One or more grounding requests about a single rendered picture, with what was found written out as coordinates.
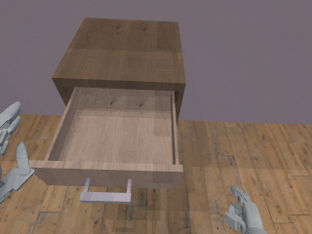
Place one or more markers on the cabinet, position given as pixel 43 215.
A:
pixel 127 54

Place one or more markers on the drawer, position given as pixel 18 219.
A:
pixel 111 136

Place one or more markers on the robot left hand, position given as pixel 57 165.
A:
pixel 17 177

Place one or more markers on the handle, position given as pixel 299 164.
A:
pixel 106 197

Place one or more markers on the robot right hand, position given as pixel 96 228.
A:
pixel 241 218

